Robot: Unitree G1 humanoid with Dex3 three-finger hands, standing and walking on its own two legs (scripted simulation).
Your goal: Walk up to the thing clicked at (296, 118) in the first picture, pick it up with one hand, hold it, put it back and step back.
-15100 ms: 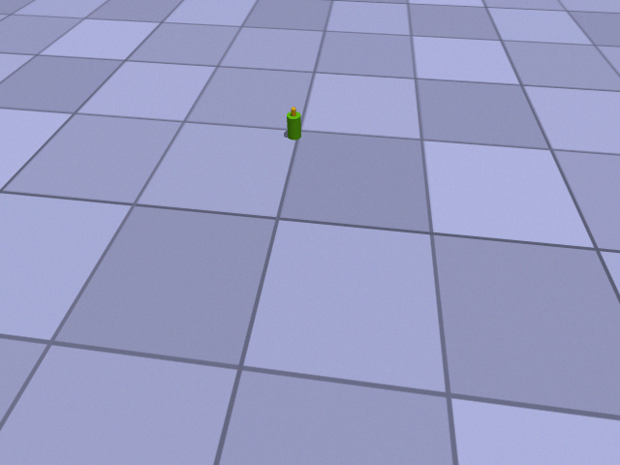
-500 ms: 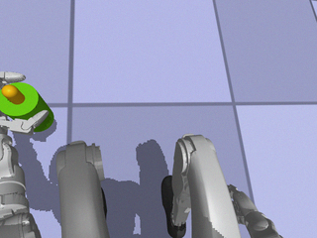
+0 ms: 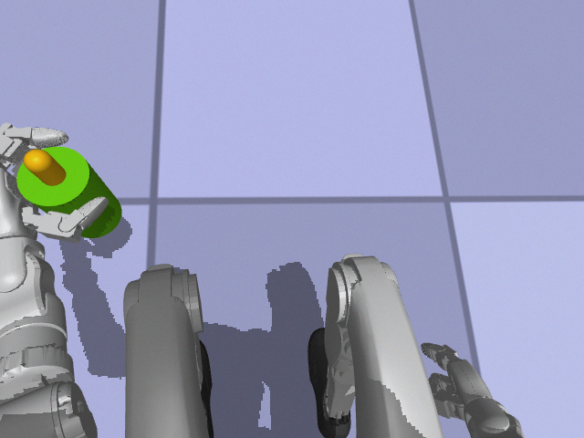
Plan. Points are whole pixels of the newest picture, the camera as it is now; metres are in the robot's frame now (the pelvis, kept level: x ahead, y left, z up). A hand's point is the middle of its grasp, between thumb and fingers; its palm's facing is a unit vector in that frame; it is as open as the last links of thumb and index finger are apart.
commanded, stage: settle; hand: left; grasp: from the side
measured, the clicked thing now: (69, 190) +0.42 +0.27 -0.06
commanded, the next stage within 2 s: lift in 0.48 s
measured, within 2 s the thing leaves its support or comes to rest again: neither
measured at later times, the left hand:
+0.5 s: hand (57, 173) +0.43 +0.27 -0.02, palm faces +0.26 -0.96 -0.07, open 10.5 cm
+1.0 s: hand (38, 161) +0.42 +0.27 +0.03, palm faces +0.24 -0.97 -0.06, open 10.5 cm
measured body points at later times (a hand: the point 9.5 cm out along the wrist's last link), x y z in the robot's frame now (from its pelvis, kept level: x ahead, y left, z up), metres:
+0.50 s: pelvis +0.00 +0.00 +0.02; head +0.20 +0.04 +0.42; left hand +0.41 +0.32 -0.01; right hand +0.13 -0.27 -0.11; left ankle +0.08 +0.14 -0.32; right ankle +0.09 -0.12 -0.32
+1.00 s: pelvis +0.00 +0.00 +0.05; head +0.20 +0.04 +0.46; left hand +0.40 +0.32 +0.04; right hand +0.14 -0.26 -0.08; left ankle +0.08 +0.14 -0.32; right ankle +0.09 -0.12 -0.32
